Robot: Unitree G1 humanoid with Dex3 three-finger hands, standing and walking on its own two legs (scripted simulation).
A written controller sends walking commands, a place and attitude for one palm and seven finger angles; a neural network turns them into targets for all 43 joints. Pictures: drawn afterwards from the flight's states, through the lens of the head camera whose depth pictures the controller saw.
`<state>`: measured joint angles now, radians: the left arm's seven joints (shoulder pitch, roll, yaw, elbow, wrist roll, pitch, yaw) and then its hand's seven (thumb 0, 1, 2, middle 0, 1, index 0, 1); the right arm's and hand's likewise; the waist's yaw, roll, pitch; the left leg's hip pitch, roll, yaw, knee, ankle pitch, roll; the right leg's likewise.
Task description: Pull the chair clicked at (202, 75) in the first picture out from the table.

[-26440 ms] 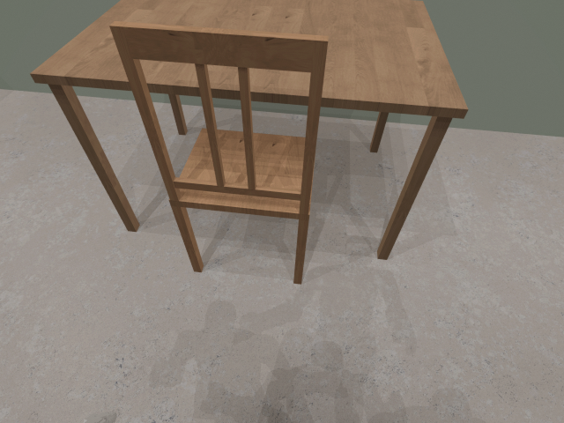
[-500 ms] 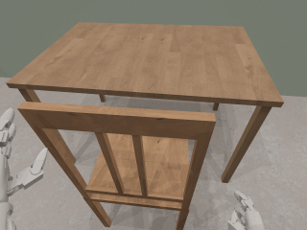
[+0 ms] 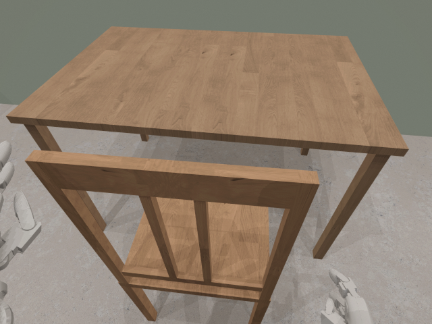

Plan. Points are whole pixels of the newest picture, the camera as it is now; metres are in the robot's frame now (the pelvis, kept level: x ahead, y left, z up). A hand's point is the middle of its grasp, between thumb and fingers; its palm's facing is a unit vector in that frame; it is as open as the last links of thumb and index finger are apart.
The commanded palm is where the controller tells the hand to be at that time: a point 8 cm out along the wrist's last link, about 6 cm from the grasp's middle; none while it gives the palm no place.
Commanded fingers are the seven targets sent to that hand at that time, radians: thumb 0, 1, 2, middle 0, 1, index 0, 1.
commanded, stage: step back with the hand held close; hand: left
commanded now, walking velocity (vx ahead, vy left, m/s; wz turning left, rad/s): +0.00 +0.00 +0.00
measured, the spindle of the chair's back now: (163, 242) +0.29 +0.16 -0.05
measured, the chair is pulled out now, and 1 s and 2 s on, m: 0.19 0.19 0.19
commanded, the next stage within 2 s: none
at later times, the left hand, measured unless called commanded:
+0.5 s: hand (50, 225) +0.19 +0.26 +0.16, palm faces +0.45 -0.74 -0.50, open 7.4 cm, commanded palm +0.13 +0.29 +0.19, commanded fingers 0.00 0.90 0.90 -0.20 -0.30 -0.20 -0.30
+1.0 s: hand (29, 267) +0.13 +0.25 +0.17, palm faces +0.52 -0.74 -0.43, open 7.5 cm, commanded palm +0.07 +0.28 +0.19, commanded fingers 0.00 0.90 0.90 -0.20 -0.30 -0.20 -0.30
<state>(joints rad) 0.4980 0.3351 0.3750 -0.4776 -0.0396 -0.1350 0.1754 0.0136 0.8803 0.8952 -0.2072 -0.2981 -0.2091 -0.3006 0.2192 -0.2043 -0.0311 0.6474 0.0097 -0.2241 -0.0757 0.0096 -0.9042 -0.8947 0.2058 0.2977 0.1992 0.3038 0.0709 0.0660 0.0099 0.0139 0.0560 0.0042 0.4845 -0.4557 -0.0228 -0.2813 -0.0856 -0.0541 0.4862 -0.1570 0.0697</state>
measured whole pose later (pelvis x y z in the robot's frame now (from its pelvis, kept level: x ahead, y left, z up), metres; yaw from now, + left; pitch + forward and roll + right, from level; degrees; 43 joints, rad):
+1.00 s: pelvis -0.07 -0.02 -0.01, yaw -1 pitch +1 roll +1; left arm 0.49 0.36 0.42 -0.46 -0.03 -0.15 0.21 0.01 0.88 0.90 -0.21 -0.30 -0.21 -0.30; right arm 0.22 -0.25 -0.01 0.59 0.02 -0.06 -0.10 0.01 -0.90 -0.89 0.21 0.30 0.20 0.30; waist 0.02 0.01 -0.01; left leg -0.24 0.04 0.02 0.66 -0.43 -0.03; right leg -0.49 -0.10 -0.05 0.54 -0.06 0.04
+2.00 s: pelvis -0.07 -0.02 -0.01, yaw +0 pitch +3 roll +1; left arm 0.53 0.38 0.46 -0.55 -0.02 -0.20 0.21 0.01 0.88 0.90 -0.21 -0.30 -0.21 -0.30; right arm 0.21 -0.21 -0.03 0.62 0.00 -0.06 -0.09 0.01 -0.90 -0.89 0.21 0.30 0.20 0.30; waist 0.01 -0.02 -0.01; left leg -0.30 0.05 0.00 0.68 -0.43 -0.04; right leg -0.54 -0.09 -0.05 0.55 -0.06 0.03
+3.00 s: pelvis -0.07 -0.03 -0.02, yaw +0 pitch +2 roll +0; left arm 0.52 0.38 0.46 -0.58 -0.04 -0.20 0.20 0.01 0.88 0.90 -0.21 -0.30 -0.21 -0.30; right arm 0.21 -0.18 -0.03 0.64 -0.01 -0.08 -0.08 0.01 -0.90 -0.89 0.21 0.30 0.20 0.30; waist 0.00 -0.03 -0.01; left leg -0.30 0.07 -0.02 0.73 -0.46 -0.05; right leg -0.52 -0.06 -0.05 0.63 -0.15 0.02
